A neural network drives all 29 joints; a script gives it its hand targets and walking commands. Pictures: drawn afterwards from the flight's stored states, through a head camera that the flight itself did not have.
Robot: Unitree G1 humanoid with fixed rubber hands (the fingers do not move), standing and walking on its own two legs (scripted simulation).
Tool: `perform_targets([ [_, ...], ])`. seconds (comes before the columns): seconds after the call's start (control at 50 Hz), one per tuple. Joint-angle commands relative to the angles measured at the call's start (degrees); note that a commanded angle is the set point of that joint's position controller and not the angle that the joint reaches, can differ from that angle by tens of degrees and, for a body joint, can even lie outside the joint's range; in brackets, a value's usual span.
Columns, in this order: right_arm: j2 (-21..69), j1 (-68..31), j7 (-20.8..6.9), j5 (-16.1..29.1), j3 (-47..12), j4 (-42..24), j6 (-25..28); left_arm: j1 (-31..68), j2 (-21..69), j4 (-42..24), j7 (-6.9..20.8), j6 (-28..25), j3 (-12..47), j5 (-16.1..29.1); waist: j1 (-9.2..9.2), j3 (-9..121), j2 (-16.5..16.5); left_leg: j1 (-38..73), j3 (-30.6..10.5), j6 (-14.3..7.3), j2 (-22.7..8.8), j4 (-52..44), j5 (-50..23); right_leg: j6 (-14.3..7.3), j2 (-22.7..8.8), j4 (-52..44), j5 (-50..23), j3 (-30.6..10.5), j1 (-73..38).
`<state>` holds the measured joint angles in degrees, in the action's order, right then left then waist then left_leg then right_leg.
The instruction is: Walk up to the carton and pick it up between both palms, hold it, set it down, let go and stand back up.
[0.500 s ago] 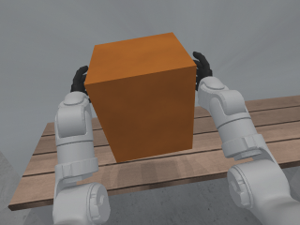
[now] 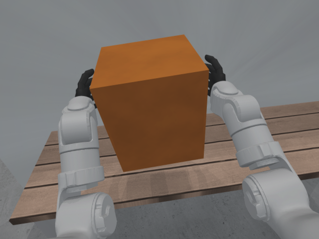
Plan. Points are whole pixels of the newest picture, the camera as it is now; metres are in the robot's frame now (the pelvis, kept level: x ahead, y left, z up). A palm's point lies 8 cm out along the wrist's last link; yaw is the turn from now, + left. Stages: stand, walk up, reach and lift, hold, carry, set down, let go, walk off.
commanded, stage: hold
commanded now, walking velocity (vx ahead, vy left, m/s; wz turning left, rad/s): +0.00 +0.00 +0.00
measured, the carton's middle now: (153, 103) +0.39 +0.00 +0.22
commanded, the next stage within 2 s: none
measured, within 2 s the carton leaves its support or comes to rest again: neither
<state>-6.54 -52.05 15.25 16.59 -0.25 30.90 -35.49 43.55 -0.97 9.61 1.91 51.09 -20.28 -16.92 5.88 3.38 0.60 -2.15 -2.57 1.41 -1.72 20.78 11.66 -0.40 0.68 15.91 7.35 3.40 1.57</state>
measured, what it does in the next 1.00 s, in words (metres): stands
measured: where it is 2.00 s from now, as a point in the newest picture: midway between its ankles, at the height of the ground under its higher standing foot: outside the picture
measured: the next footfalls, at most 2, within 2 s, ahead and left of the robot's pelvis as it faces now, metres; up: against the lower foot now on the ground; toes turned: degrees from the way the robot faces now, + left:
none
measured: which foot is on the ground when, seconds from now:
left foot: down 0.00-1.00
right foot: down 0.00-1.00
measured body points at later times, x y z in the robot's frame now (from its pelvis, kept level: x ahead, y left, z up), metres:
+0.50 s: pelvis -0.01 +0.00 +0.00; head -0.08 +0.01 +0.44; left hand +0.38 +0.16 +0.25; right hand +0.38 -0.15 +0.27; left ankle +0.01 +0.13 -0.75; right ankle +0.02 -0.11 -0.75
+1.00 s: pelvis +0.00 +0.00 +0.00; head -0.08 +0.01 +0.44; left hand +0.38 +0.16 +0.25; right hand +0.38 -0.15 +0.27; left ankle +0.01 +0.13 -0.75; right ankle +0.02 -0.11 -0.75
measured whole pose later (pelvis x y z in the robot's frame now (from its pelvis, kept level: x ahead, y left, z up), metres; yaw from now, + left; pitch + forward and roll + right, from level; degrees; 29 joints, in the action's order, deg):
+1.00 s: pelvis +0.00 +0.00 +0.00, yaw +0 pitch -7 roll -1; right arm -5.6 -51.3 15.9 16.1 0.7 29.8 -36.0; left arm 43.4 -1.4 10.0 2.5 50.4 -20.1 -17.0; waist 6.1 3.6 0.0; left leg -2.2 -3.1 1.3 -1.3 20.9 11.6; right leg -0.3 0.7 16.2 7.7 2.6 1.5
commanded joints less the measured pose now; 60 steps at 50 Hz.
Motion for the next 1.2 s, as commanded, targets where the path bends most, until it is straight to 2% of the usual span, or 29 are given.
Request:
perform_targets([
  [0.0,36.5,-45.2,-7.7,10.2,-17.3,-20.1,2.9,47.6,27.5,-9.6,10.3,-5.2,25.9,12.6,0.24,24.4,0.5,-2.5,3.3,1.0,5.3,-1.7,-16.3,3.7,3.4,1.7,-16.3,-1.4,-14.9],
  [0.02,36.6,-45.7,-7.6,10.1,-17.1,-20.1,2.9,47.7,27.1,-8.9,10.3,-5.1,25.5,12.3,-0.23,23.6,-0.2,-2.9,3.3,0.9,5.3,-2.2,-14.9,3.7,3.5,1.5,-14.8,-1.3,-14.5],
  [0.06,36.8,-44.7,-7.7,9.4,-16.2,-18.9,2.6,48.9,27.9,-9.9,10.3,-5.1,26.1,12.5,0.44,22.3,0.4,-3.0,3.1,1.0,5.0,-2.9,-12.9,3.5,3.3,1.1,-12.3,-1.2,-12.8],
  [0.1,36.0,-45.1,-7.9,8.8,-15.6,-18.3,2.5,47.8,27.3,-7.5,10.5,-4.8,24.8,11.7,-0.01,20.4,0.3,-3.8,3.1,0.6,4.7,-3.4,-11.3,3.4,3.2,0.6,-10.5,-1.1,-12.1],
  [0.2,35.6,-45.8,-8.2,8.3,-14.8,-17.7,2.6,49.8,28.3,-8.2,10.5,-5.1,26.7,12.4,0.77,21.8,2.8,-3.7,2.9,1.6,4.3,-3.7,-11.1,2.6,3.6,0.9,-8.9,-0.8,-12.1],
  [0.22,35.6,-46.3,-8.4,8.1,-14.7,-17.5,2.6,50.2,28.6,-7.8,10.3,-5.3,26.5,12.7,0.28,21.8,2.8,-4.0,2.7,1.6,4.1,-3.8,-10.1,2.5,3.8,0.9,-7.8,-0.5,-11.8],
  [0.28,35.1,-45.7,-9.0,7.1,-13.4,-14.6,2.7,49.7,28.7,-5.6,10.1,-5.4,25.9,12.0,0.71,19.5,3.1,-5.3,2.7,1.6,3.7,-4.6,-7.8,2.3,3.7,0.8,-5.6,-0.5,-11.2],
  [0.34,34.9,-45.7,-9.5,6.3,-12.5,-12.5,3.0,49.5,28.4,-3.7,10.3,-5.4,24.8,11.0,0.25,18.2,3.5,-6.9,2.8,1.2,3.7,-5.8,-5.1,2.2,3.3,0.8,-3.8,-0.8,-11.7],
  [0.36,35.3,-46.5,-9.7,6.2,-12.5,-12.7,3.3,49.8,28.7,-3.8,10.4,-5.6,24.8,11.2,-0.23,19.2,3.1,-6.8,2.6,1.0,3.6,-6.1,-4.9,2.3,3.4,0.8,-4.1,-0.7,-11.6],
  [0.44,36.3,-48.6,-9.6,7.0,-13.2,-15.1,4.3,50.5,29.5,-4.4,10.2,-6.6,25.4,12.5,0.01,23.3,2.3,-4.7,2.7,1.2,4.0,-4.1,-9.6,2.4,3.5,1.2,-7.1,-0.8,-12.4],
  [0.48,36.4,-47.2,-9.4,7.1,-13.4,-14.1,4.1,51.4,29.3,-5.3,9.7,-6.8,26.0,12.6,0.52,23.4,2.8,-3.5,2.8,1.5,4.3,-3.3,-11.6,2.5,3.5,1.1,-8.7,-0.9,-11.9],
  [0.54,36.5,-46.3,-9.1,7.9,-14.8,-14.9,4.0,49.0,29.0,-5.3,9.6,-6.7,25.7,12.2,-0.13,23.4,1.9,-2.7,2.9,1.5,4.5,-2.8,-13.6,2.7,3.6,1.1,-10.8,-1.0,-12.6],
  [0.58,36.3,-46.3,-8.8,8.4,-15.0,-14.9,3.8,49.0,28.2,-5.4,9.9,-6.4,25.0,11.4,-0.5,21.8,1.6,-3.6,3.1,1.3,4.7,-3.0,-13.3,3.2,3.5,0.9,-10.6,-1.1,-12.7],
  [0.64,35.9,-45.3,-8.6,8.1,-14.6,-14.0,3.6,48.5,27.6,-5.2,10.4,-6.0,24.1,10.8,0.01,20.2,1.3,-3.6,3.2,1.1,4.6,-3.5,-11.6,3.2,3.3,0.6,-9.9,-1.1,-12.4],
  [0.72,36.6,-45.9,-7.9,8.8,-15.6,-17.0,3.6,48.4,27.8,-6.3,10.6,-6.0,25.5,11.9,0.32,23.0,1.1,-2.8,3.3,0.9,5.2,-2.6,-13.7,3.5,3.1,1.1,-13.3,-1.4,-13.5],
  [0.8,36.3,-45.7,-7.5,9.8,-16.7,-19.6,3.4,47.2,28.3,-7.9,10.4,-5.8,26.4,12.4,0.3,24.1,1.3,-1.1,2.8,1.7,4.8,-1.7,-16.9,3.3,3.7,1.3,-15.6,-1.1,-13.6],
  [0.88,36.2,-44.9,-7.8,8.9,-15.9,-18.3,2.8,48.7,28.6,-8.9,10.1,-5.9,26.9,12.5,0.64,22.1,1.1,-1.7,2.8,1.5,4.8,-2.7,-13.8,3.2,3.6,0.8,-11.5,-0.7,-11.0],
  [0.98,35.8,-45.7,-8.1,8.4,-15.5,-16.9,2.8,47.9,28.2,-6.3,10.4,-5.4,25.3,11.6,-0.4,20.2,1.7,-3.3,3.0,1.2,4.5,-3.9,-11.0,3.0,3.5,0.5,-9.0,-0.9,-11.5],
  [1.04,36.0,-45.2,-8.3,8.5,-15.4,-16.5,3.0,48.2,28.2,-7.2,10.4,-5.5,26.1,11.8,0.05,21.6,2.2,-3.0,3.1,1.3,4.5,-3.5,-11.9,2.9,3.6,0.9,-9.8,-0.9,-11.9],
  [1.08,35.5,-44.1,-8.4,8.6,-15.4,-16.7,3.0,48.5,28.7,-9.2,10.1,-5.6,27.2,12.2,0.58,21.8,3.4,-1.6,2.6,2.0,4.1,-3.0,-14.7,2.4,3.9,1.1,-11.1,-0.7,-11.6],
  [1.14,35.2,-44.9,-8.8,8.0,-14.4,-15.4,3.1,48.6,28.9,-7.0,10.1,-5.6,26.0,11.8,0.14,20.0,2.8,-2.9,2.8,1.9,4.0,-4.0,-11.1,2.4,3.8,0.6,-7.4,-0.5,-10.6],
  [1.16,34.7,-44.2,-8.9,7.6,-13.8,-15.2,3.2,48.3,29.0,-6.8,10.2,-5.5,26.3,11.7,0.85,20.1,3.5,-2.6,2.7,2.0,3.9,-4.1,-10.9,2.2,3.8,0.6,-7.4,-0.7,-10.3],
  [1.18,33.8,-44.9,-9.0,7.1,-13.5,-14.5,3.3,48.6,28.8,-6.3,10.2,-5.5,26.2,11.6,0.58,19.2,3.7,-3.2,2.8,1.9,3.8,-4.4,-9.4,2.3,3.8,0.4,-5.9,-0.5,-10.1],
])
